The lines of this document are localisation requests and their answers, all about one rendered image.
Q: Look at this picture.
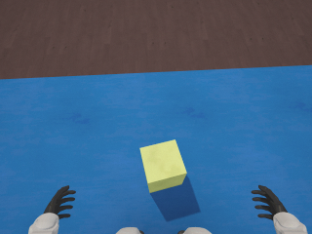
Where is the left robot hand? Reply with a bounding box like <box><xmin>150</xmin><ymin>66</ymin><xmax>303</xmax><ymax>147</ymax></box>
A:
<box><xmin>43</xmin><ymin>185</ymin><xmax>76</xmax><ymax>219</ymax></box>

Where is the left robot forearm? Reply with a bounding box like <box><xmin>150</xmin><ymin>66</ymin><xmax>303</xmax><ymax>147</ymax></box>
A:
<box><xmin>28</xmin><ymin>213</ymin><xmax>59</xmax><ymax>234</ymax></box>

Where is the right robot hand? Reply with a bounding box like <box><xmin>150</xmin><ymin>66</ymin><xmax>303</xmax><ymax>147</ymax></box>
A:
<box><xmin>251</xmin><ymin>185</ymin><xmax>288</xmax><ymax>220</ymax></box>

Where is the carton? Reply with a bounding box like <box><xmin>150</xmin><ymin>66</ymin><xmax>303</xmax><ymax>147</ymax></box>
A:
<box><xmin>139</xmin><ymin>139</ymin><xmax>187</xmax><ymax>193</ymax></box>

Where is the right robot forearm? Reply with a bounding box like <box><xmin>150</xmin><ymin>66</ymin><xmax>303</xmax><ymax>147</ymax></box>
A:
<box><xmin>273</xmin><ymin>212</ymin><xmax>308</xmax><ymax>234</ymax></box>

